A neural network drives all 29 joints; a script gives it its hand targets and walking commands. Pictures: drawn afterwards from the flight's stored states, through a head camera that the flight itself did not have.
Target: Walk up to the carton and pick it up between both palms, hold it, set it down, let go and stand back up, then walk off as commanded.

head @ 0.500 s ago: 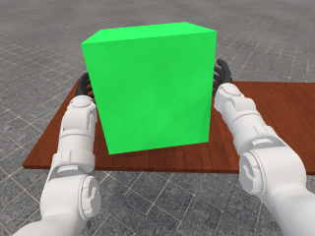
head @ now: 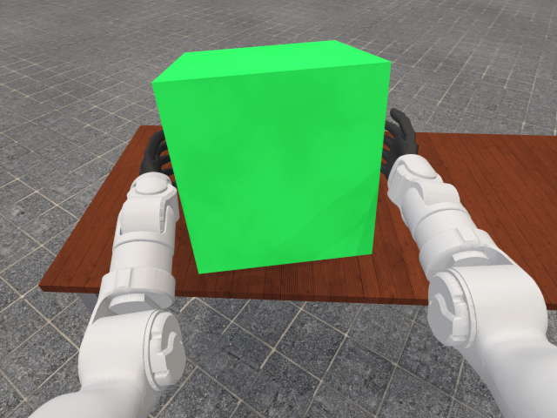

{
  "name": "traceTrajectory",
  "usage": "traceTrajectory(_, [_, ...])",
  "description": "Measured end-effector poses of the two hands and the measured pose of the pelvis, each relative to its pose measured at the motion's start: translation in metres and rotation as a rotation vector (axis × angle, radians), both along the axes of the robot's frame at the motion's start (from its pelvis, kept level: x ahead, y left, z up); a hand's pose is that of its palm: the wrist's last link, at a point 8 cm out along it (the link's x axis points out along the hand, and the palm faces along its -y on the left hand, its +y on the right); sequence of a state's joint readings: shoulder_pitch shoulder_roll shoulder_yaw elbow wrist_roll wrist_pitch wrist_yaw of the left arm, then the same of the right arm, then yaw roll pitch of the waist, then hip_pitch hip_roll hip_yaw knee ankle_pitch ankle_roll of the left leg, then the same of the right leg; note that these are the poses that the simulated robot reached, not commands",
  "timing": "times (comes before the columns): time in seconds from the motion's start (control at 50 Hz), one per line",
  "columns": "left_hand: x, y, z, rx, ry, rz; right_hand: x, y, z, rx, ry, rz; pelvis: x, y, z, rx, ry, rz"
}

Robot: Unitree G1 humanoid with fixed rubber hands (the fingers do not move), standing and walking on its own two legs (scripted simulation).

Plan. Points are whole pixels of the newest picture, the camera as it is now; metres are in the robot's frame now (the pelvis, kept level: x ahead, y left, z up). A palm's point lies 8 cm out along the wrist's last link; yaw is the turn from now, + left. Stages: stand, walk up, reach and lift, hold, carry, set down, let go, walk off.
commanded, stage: set down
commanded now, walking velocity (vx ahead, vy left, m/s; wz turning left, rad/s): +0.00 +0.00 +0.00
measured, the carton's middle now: (272, 147) +0.51 +0.02 +0.15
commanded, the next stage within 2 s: none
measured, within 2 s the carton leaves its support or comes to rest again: neither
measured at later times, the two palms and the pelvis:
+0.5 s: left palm (161, 187) +0.41 +0.19 +0.15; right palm (394, 164) +0.44 -0.17 +0.16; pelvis +0.01 +0.00 +0.00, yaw +0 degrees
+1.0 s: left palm (172, 194) +0.43 +0.18 +0.12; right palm (393, 171) +0.46 -0.18 +0.14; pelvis +0.03 -0.01 +0.00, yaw +0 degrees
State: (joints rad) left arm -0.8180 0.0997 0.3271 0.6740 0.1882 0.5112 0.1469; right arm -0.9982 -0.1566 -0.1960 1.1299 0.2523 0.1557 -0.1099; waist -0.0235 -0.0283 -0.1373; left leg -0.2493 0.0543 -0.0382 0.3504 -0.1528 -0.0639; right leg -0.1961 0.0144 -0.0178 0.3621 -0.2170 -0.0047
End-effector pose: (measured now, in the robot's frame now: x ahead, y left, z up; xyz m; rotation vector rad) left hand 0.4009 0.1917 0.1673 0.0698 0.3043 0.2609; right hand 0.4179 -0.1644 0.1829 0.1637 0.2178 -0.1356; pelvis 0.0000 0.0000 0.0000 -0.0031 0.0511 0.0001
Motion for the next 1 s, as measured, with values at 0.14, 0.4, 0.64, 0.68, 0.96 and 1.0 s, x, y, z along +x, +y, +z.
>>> traceTrajectory(0.14, [0.005,-0.003,-0.004,0.003,-0.013,0.001,0.006,-0.003,-0.004,0.012,-0.017,-0.002,0.004,-0.001,0.000,0.001,0.006,0.000])
traceTrajectory(0.4, [0.012,-0.002,-0.015,-0.016,0.001,0.016,0.017,-0.002,-0.013,-0.010,-0.016,0.029,0.012,-0.002,0.000,0.002,0.016,0.001])
traceTrajectory(0.64, [0.017,-0.001,-0.032,-0.029,0.029,0.024,0.025,-0.003,-0.031,-0.019,0.004,0.054,0.017,-0.003,0.000,0.004,0.025,0.002])
traceTrajectory(0.68, [0.018,-0.001,-0.035,-0.028,0.029,0.024,0.026,-0.003,-0.033,-0.017,0.001,0.054,0.018,-0.004,0.000,0.005,0.027,0.002])
traceTrajectory(0.96, [0.027,-0.008,-0.050,-0.037,0.031,0.022,0.036,-0.011,-0.045,-0.037,-0.005,0.069,0.025,-0.007,0.000,0.009,0.044,-0.001])
traceTrajectory(1.0, [0.028,-0.010,-0.050,-0.038,0.025,0.022,0.037,-0.013,-0.046,-0.035,-0.006,0.070,0.026,-0.007,0.000,0.010,0.046,-0.001])
